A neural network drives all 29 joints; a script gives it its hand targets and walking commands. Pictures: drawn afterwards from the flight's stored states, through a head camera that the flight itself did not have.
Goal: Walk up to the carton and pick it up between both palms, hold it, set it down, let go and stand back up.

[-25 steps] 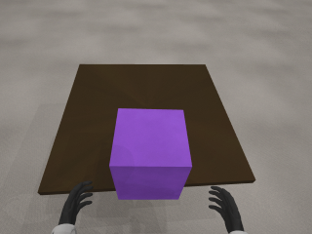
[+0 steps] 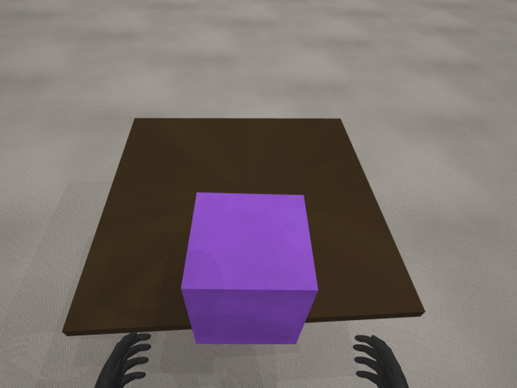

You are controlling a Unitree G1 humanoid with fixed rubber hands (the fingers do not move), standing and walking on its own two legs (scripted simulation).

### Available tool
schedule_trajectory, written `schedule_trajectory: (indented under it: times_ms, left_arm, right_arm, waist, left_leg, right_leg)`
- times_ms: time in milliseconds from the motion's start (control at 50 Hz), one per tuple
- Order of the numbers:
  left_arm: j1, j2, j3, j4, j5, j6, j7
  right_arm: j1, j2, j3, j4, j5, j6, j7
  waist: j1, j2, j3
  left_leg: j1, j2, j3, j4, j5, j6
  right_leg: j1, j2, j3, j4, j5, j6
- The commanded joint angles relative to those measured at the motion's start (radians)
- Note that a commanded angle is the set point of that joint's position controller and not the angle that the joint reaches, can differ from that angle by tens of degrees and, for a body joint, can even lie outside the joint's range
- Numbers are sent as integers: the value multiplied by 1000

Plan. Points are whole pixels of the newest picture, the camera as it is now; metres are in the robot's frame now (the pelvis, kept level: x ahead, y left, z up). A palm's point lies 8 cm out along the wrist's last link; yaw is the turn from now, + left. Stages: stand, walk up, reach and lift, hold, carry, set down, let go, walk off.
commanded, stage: set down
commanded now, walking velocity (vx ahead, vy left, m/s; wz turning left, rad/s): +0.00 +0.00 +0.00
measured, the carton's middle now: (248, 271) +0.36 +0.03 -0.10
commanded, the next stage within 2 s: let go in 0.62 s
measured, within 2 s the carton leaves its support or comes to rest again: neither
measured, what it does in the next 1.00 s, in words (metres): stands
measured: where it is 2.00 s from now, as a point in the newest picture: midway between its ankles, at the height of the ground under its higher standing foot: outside the picture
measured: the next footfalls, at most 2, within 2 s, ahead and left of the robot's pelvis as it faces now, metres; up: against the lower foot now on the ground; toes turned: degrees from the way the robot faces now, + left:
none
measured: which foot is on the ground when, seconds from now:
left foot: down 0.00-1.00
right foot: down 0.00-1.00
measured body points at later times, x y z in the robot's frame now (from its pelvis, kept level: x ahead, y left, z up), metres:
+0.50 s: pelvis -0.01 +0.00 +0.00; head +0.00 +0.00 +0.45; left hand +0.16 +0.23 -0.09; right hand +0.16 -0.22 -0.09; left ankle -0.02 +0.12 -0.74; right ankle -0.03 -0.10 -0.74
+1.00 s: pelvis -0.01 +0.00 +0.00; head +0.00 +0.00 +0.45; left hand +0.16 +0.22 -0.09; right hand +0.15 -0.23 -0.09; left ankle -0.02 +0.12 -0.74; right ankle -0.03 -0.10 -0.74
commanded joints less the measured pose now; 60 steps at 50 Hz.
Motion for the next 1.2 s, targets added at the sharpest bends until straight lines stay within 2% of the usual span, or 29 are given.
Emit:
schedule_trajectory:
  times_ms: [0, 80, 240, 340, 420, 640, 1120, 1140, 1160, 1180]
  left_arm:
    - [-93, 98, 35, -145, 13, 19, -2]
    - [-104, 103, 43, -178, 18, 72, -2]
    - [-114, 109, 44, -179, 28, 159, -8]
    - [-123, 117, 47, -188, 28, 197, -11]
    - [-137, 121, 42, -207, 23, 207, -4]
    - [-140, 116, 42, -197, 27, 233, -11]
    - [-152, 118, 29, -228, 18, 236, 1]
    - [-5, 181, 52, -85, 57, 161, 5]
    - [24, 192, 56, -61, 46, 137, 0]
    - [7, 198, 57, -56, 45, 119, -3]
  right_arm:
    - [-92, -99, -38, -120, -20, 1, -5]
    - [-92, -104, -55, -150, -36, 39, -4]
    - [-93, -117, -66, -158, -61, 97, -1]
    - [-93, -129, -72, -169, -73, 115, 3]
    - [-100, -134, -80, -175, -77, 115, 12]
    - [-96, -144, -84, -171, -84, 120, 14]
    - [-82, -148, -102, -214, -85, 137, 20]
    - [1, -216, -91, -133, -81, 238, -11]
    - [20, -211, -87, -150, -73, 279, -19]
    - [20, -207, -84, -155, -76, 296, -22]
  waist:
    - [-8, 30, -71]
    - [-3, 25, -77]
    - [-14, 25, -65]
    - [-18, 10, -90]
    - [-19, 25, -104]
    - [-18, 8, -97]
    - [-16, 5, -93]
    - [5, 58, -161]
    - [-6, 43, -152]
    - [-16, 25, -178]
  left_leg:
    - [101, -24, 25, -19, 296, -28]
    - [94, -20, 28, -27, 284, -24]
    - [103, -22, 35, -28, 276, -24]
    - [117, -23, 38, -22, 284, -23]
    - [119, -21, 39, -21, 286, -25]
    - [113, -23, 44, -16, 276, -20]
    - [80, -21, 47, -1, 229, -21]
    - [-41, 63, -65, 77, 399, 24]
    - [-49, 78, -69, 68, 332, 34]
    - [-21, 90, -80, 74, 369, 40]
  right_leg:
    - [-104, -21, 5, -87, 188, -7]
    - [-107, -20, -5, -85, 167, -2]
    - [-123, -17, -16, -85, 165, 7]
    - [-120, -13, -23, -74, 201, 16]
    - [-126, -12, -27, -66, 212, 16]
    - [-118, -16, -19, -55, 249, 24]
    - [-137, -22, -8, -36, 186, 19]
    - [-93, -92, 69, 31, 328, 14]
    - [-80, -118, 79, 27, 314, 21]
    - [-70, -124, 92, 44, 383, 20]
